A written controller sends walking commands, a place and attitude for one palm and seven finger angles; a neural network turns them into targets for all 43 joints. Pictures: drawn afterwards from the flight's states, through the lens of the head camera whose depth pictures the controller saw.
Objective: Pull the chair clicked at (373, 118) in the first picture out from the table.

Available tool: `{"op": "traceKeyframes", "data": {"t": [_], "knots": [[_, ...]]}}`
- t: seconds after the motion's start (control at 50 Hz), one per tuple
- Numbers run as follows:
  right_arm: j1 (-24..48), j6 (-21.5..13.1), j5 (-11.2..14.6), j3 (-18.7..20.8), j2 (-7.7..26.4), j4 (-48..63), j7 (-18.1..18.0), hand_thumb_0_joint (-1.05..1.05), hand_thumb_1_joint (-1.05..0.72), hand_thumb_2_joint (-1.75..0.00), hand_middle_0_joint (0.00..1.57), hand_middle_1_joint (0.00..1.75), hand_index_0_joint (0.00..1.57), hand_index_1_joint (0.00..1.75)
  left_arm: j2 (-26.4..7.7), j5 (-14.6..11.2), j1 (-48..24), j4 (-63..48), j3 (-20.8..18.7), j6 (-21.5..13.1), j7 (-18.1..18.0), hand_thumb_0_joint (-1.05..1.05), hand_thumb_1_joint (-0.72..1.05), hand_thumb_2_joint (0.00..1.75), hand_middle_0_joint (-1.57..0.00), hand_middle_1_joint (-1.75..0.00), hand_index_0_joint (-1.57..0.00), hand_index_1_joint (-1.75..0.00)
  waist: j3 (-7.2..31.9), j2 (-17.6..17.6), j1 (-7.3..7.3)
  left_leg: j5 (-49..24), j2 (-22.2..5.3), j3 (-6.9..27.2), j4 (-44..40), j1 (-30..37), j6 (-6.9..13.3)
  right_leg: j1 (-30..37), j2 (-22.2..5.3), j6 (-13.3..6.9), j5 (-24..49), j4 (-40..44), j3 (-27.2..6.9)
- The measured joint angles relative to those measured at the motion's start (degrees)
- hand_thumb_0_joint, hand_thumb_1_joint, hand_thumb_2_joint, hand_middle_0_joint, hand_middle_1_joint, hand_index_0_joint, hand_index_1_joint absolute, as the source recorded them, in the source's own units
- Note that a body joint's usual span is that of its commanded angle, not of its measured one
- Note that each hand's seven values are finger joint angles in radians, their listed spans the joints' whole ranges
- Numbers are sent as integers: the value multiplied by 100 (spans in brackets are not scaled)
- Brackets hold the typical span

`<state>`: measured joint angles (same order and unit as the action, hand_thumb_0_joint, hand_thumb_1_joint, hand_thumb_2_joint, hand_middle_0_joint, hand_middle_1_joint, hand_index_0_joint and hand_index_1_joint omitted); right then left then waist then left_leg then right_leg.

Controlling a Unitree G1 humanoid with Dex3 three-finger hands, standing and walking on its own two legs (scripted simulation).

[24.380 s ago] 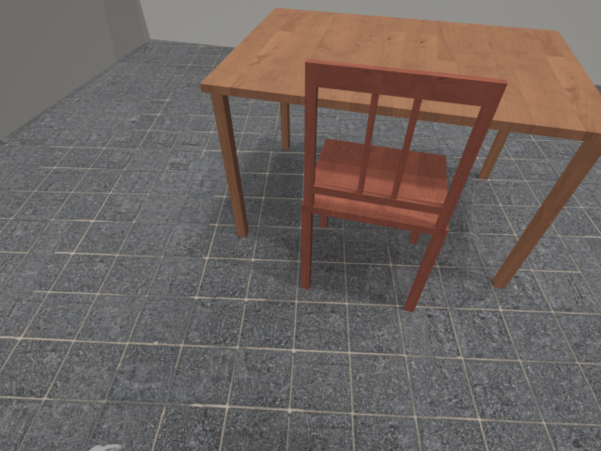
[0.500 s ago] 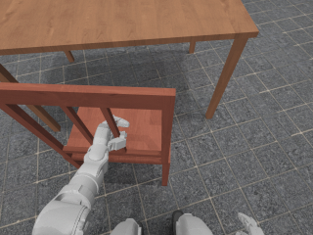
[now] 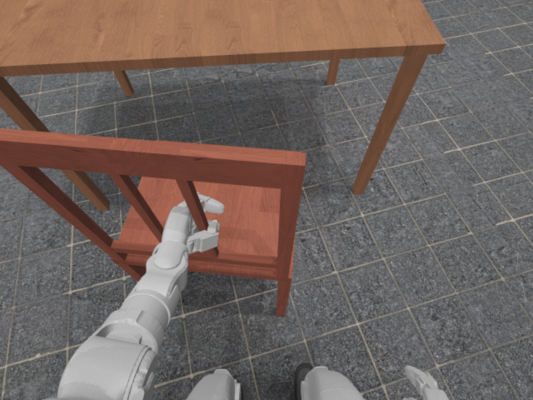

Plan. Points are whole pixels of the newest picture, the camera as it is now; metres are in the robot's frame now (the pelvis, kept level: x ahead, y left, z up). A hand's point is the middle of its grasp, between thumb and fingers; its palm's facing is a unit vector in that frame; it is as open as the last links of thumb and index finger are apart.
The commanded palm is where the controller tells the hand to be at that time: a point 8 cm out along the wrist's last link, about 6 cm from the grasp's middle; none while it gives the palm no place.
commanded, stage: step backward, pulling the chair out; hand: left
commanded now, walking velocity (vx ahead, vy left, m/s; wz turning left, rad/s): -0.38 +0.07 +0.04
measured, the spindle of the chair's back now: (149, 218) +0.42 +0.21 -0.06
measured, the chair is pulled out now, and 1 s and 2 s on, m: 0.26 0.43 0.61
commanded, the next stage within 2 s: stop walking, hand still on the chair in 1.28 s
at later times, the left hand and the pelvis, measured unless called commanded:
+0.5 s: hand (211, 273) +0.31 +0.09 -0.05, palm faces -0.05 -0.98 -0.17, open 5.1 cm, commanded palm +0.30 +0.14 -0.05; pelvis -0.07 -0.02 +0.01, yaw -1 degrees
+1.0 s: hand (205, 344) +0.20 +0.09 -0.05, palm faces -0.07 -0.98 -0.18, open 5.1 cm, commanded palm +0.20 +0.14 -0.05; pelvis -0.17 -0.01 +0.01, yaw -1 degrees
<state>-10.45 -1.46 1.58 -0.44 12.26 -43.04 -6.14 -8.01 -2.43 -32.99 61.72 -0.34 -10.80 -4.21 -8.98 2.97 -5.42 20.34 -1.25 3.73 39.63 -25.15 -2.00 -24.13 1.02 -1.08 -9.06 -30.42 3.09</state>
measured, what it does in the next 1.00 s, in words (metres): walks backwards: left foot, then right foot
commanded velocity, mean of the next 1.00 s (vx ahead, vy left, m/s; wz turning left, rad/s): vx -0.38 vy -0.02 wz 0.03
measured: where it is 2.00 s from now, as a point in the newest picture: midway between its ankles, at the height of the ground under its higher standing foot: outside the picture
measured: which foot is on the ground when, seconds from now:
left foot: up 0.00-0.04, down 0.06-0.40, up 0.42-0.60, down 0.62-0.92, up 0.94-1.00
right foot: down 0.00-0.14, up 0.16-0.28, down 0.30-0.72, up 0.74-0.86, down 0.88-1.00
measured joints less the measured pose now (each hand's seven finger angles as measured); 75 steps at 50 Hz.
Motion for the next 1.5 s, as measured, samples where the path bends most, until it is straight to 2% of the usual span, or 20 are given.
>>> {"op": "traceKeyframes", "data": {"t": [0.06, 0.08, 0.14, 0.24, 0.34, 0.42, 0.52, 0.64, 0.7, 0.76, 0.82, 0.9, 0.96, 1.06, 1.2, 1.24, 1.32, 1.38, 1.42, 1.5], "knots": [[6, -21, -7, 26, 198, -44, -51, 1, -90, -90, 20, 30, 21, 30, 84, 71, -18, -43, 47, 59, -4, 6, 75, 82, -31, -120, -50, -145, 71, 32, -63, 151, 50, 20, 3, 152, 23, -105, -86, 64, 62, 6, 48], [8, -25, -17, 30, 248, -59, -75, 1, -90, -90, 20, 30, 21, 30, 98, 89, -21, -90, 97, 82, -4, 6, 75, 82, -30, -121, -50, -145, 69, -4, -82, -271, 71, -13, -228, 215, 71, -135, -142, 98, 76, -13, 53], [-24, 16, -47, 46, 248, 2, -102, 1, -90, -90, 20, 30, 21, 30, 37, 97, 40, -255, 243, 127, -15, 5, 76, 81, -29, -123, -50, -145, 23, -327, 29, -574, 239, -229, -563, 367, 214, -192, -314, 183, 158, -75, -142], [-190, 28, -222, 123, 111, 119, 42, 1, -91, -90, 20, 30, 20, 30, 7, 66, 192, -266, 232, 84, 37, 6, 76, 81, -29, -123, -50, -145, 99, -296, 133, -694, 131, -238, -802, 370, 213, -74, -161, 83, -1119, -1009, -273], [-172, -50, -200, 47, -102, -35, 206, 1, -90, -90, 20, 30, 21, 30, -109, 47, 119, -48, 30, -77, 47, 6, 74, 82, -32, -122, -50, -145, 62, -167, 305, -725, -156, -219, -668, 228, 22, 697, 6, 111, -780, 11, -292], [-9, -47, -102, 2, -106, -90, 158, 1, -90, -90, 20, 30, 21, 30, -193, -50, 19, 79, -269, -153, 39, 6, 73, 82, -33, -118, -50, -145, -190, 28, 142, -882, -328, -136, -442, 55, -51, 760, 200, -32, -371, 312, -179], [-11, -18, -49, 40, 208, -110, 12, 1, -90, -90, 20, 30, 21, 30, -112, -19, 78, 16, -376, -17, 36, 6, 74, 81, -32, -116, -50, -145, -91, -100, 29, 293, 95, 15, 572, -142, -35, 497, -53, -3, -290, 233, -241], [-41, 67, -18, 161, 671, -53, -160, 1, -91, -90, 20, 30, 21, 30, 116, 62, 66, -315, 17, 255, -14, 5, 75, 80, -30, -119, -50, -145, -37, -6, -92, -653, -84, -27, -746, 652, -15, 275, -267, 182, -245, 63, -37], [69, 172, -4, 214, 569, 61, -158, 1, -91, -90, 20, 30, 20, 30, 60, 37, -39, -426, 234, 340, -29, 5, 76, 80, -28, -121, -50, -145, -186, -285, 52, -562, 30, -205, -996, 780, 12, 235, -395, 313, -55, 96, -179], [89, 192, -98, 184, 352, 290, -84, 1, -91, -90, 20, 30, 20, 30, -49, 58, -25, -496, 311, 366, -6, 4, 77, 80, -28, -123, -50, -145, -223, -466, 131, -707, 32, -342, -1055, 775, 45, 75, -392, 223, -1, -138, -248], [13, 175, -197, 147, 90, 383, 66, 1, -91, -90, 20, 30, 20, 30, -77, 60, 108, -446, 232, 321, 23, 5, 76, 80, -28, -123, -50, -145, -118, -442, 155, -748, -56, -355, -988, 691, 27, 98, -264, 113, -827, -595, -247], [-95, 108, -193, 27, -170, 266, 204, 1, -90, -90, 20, 30, 20, 30, -76, 15, 282, -320, 80, 149, 50, 5, 75, 81, -30, -122, -50, -145, 8, -234, 262, -701, -251, -342, -720, 485, -86, 605, -113, 63, -594, -144, -209], [6, 71, -121, -26, -186, 65, 184, 1, -90, -90, 20, 30, 21, 30, -39, -40, 241, -138, -87, -28, 60, 5, 74, 81, -32, -119, -50, -145, -144, 114, 199, -685, -444, -204, -428, 297, -105, 643, 108, 4, -377, 82, -84], [35, -1, -68, -11, 17, -221, 49, 1, -90, -90, 20, 30, 21, 30, 75, 39, 90, 68, -215, -24, 51, 5, 73, 81, -32, -117, -50, -145, -81, -18, 147, 510, 80, -12, 983, -37, -53, 321, -165, 10, -125, 83, -133], [-21, -38, -28, 110, 455, -253, -142, 1, -90, -90, 20, 30, 21, 30, 186, 72, -107, -66, 156, 195, -12, 4, 75, 81, -29, -122, -50, -145, 1, -180, 38, -375, 32, -233, -796, 846, 5, -104, -474, 222, 106, -64, -63], [-59, 11, -42, 146, 399, -128, -121, 1, -91, -90, 20, 30, 20, 30, 112, 39, -99, -125, 230, 232, -12, 4, 75, 81, -28, -123, -50, -145, -53, -394, 146, -426, 103, -390, -848, 887, 44, -132, -519, 246, 230, -93, -205], [-290, 39, -155, 173, 248, 94, -2, 1, -91, -90, 20, 30, 20, 30, 66, -21, 123, -118, 215, 229, 43, 4, 76, 81, -27, -122, -50, -145, 90, -303, 199, -448, -63, -417, -772, 783, 33, 77, -310, 145, -898, -687, -189], [-364, 29, -111, 117, 126, 41, 110, 1, -91, -90, 20, 30, 20, 30, 64, -41, 216, -44, 122, 150, 62, 4, 75, 81, -28, -122, -50, -145, 126, -111, 295, -419, -277, -372, -568, 657, -58, 591, -110, 102, -490, -104, -152], [-281, 58, -59, 68, 75, 14, 131, 1, -91, -90, 20, 30, 20, 30, 43, -91, 223, -43, 32, 140, 59, 5, 74, 81, -29, -120, -50, -145, -13, 40, 238, -568, -416, -306, -419, 580, -58, 687, 36, 52, -343, 84, -87], [-277, 101, 26, -18, 50, 128, 60, 1, -90, -90, 20, 30, 21, 30, 27, -67, 484, -418, 12, 305, 24, 5, 74, 81, -30, -120, -50, -145, -25, -5, 100, 85, -239, -167, -191, 553, 29, 582, -32, 23, -248, 8, -69]]}}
